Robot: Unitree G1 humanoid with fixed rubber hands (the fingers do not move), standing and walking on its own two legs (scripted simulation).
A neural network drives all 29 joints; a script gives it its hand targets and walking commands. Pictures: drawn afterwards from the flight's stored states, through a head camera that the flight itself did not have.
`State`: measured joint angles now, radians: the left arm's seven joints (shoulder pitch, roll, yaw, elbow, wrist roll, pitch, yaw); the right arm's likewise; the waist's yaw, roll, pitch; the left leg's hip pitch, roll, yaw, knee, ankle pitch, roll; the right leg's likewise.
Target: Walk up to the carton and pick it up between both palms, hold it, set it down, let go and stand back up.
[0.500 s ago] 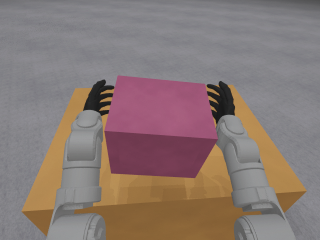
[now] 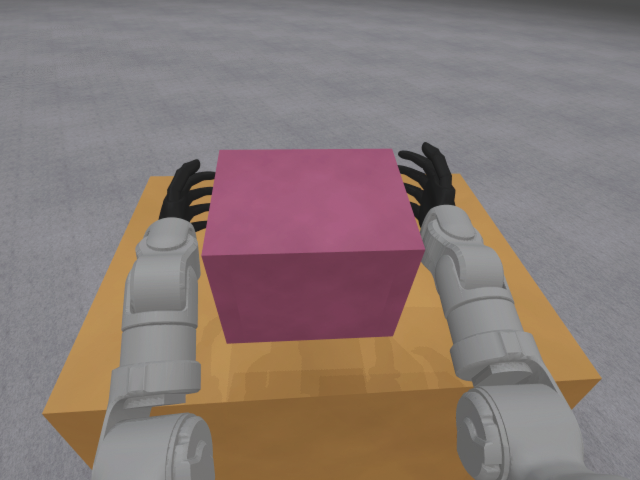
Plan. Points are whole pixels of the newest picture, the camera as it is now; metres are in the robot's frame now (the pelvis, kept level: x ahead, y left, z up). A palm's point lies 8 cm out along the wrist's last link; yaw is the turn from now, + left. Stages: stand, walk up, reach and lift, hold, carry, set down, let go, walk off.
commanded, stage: hold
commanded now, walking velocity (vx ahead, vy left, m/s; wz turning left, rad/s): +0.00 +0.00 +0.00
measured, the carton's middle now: (309, 246) +0.37 +0.01 +0.15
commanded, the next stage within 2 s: none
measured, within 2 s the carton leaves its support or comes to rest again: neither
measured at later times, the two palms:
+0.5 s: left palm (184, 226) +0.35 +0.16 +0.19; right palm (446, 223) +0.36 -0.15 +0.19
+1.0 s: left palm (180, 224) +0.38 +0.17 +0.18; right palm (427, 217) +0.39 -0.14 +0.18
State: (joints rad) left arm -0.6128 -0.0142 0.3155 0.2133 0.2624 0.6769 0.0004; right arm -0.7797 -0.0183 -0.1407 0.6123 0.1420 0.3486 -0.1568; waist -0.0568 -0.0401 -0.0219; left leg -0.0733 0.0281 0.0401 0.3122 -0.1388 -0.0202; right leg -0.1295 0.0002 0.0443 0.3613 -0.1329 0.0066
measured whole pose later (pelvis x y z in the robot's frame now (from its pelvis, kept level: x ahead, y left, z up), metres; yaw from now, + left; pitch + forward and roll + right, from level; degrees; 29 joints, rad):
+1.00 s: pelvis +0.01 +0.00 +0.00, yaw +0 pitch -5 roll +1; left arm -0.58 -0.01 0.30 0.18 0.25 0.66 -0.01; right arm -0.70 -0.01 -0.11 0.55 0.15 0.30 -0.18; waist -0.06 -0.04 -0.01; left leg -0.07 0.03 0.04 0.31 -0.15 -0.03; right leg -0.12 0.00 0.04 0.36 -0.15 0.01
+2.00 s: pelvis +0.02 +0.00 +0.00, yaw +0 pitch -5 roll +1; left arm -0.58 -0.01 0.27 0.18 0.26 0.64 -0.01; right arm -0.65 -0.03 -0.08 0.49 0.15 0.28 -0.19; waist -0.06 -0.04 0.00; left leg -0.07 0.03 0.04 0.30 -0.16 -0.03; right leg -0.12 0.00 0.04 0.36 -0.15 0.01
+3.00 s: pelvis +0.01 +0.00 +0.00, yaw +0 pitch -6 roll +1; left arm -0.58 -0.01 0.26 0.15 0.26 0.67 -0.01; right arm -0.63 -0.03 -0.08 0.44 0.16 0.30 -0.19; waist -0.06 -0.04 0.01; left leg -0.06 0.03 0.04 0.31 -0.16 -0.03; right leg -0.11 0.00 0.04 0.36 -0.15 0.01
